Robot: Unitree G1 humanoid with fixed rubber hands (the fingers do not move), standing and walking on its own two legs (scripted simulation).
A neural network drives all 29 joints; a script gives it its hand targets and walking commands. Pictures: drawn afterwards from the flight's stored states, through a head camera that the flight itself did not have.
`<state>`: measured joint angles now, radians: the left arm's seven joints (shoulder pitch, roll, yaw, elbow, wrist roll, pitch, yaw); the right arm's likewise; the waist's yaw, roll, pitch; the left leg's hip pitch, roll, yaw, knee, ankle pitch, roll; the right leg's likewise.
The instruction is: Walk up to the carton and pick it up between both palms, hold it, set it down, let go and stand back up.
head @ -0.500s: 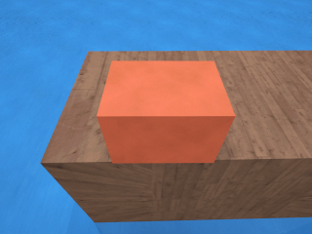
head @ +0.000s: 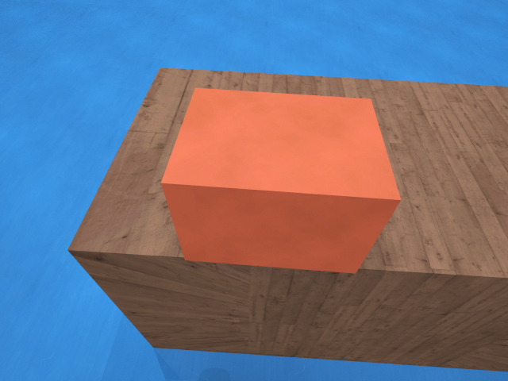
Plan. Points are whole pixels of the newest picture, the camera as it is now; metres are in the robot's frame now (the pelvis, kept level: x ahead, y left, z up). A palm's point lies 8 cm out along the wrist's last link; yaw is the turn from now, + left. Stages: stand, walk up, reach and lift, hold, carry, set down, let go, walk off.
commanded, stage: walk up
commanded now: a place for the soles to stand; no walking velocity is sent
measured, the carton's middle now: (275, 181) +0.44 -0.01 +0.05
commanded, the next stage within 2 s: reach and lift in 0.44 s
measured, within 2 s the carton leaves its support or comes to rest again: neither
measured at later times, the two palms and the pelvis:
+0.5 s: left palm out of the picture +0.05 +0.24 -0.14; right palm out of the picture +0.07 -0.21 -0.14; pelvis -0.01 +0.01 -0.01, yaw +0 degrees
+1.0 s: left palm out of the picture +0.12 +0.26 -0.08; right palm out of the picture +0.11 -0.21 -0.06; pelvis -0.03 +0.04 +0.00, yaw -4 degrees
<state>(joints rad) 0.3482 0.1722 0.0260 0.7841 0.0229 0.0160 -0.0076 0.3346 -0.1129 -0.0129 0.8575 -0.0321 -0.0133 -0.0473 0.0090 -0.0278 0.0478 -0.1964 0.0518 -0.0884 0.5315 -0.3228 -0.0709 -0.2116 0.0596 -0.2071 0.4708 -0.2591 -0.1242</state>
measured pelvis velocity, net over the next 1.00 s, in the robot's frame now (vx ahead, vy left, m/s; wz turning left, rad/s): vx -0.03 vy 0.04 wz -0.07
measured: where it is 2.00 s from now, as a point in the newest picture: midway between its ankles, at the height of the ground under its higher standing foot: outside the picture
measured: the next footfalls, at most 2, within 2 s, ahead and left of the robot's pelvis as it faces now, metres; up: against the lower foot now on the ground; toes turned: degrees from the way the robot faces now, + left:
none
